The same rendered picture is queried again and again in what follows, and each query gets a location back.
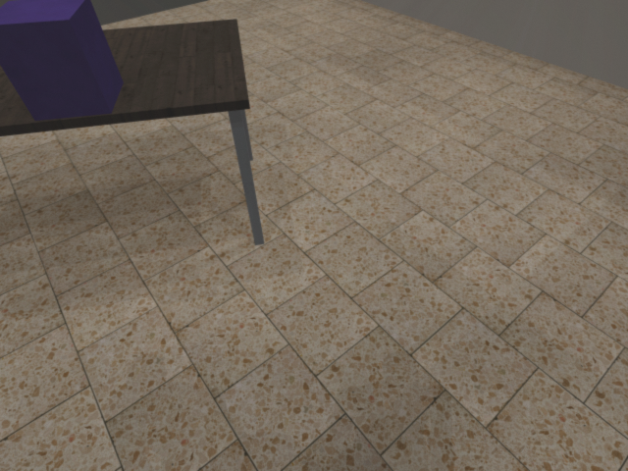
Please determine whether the carton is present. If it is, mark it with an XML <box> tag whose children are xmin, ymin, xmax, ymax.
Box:
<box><xmin>0</xmin><ymin>0</ymin><xmax>124</xmax><ymax>121</ymax></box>

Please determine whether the table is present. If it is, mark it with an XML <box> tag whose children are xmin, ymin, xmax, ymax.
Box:
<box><xmin>0</xmin><ymin>19</ymin><xmax>264</xmax><ymax>245</ymax></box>

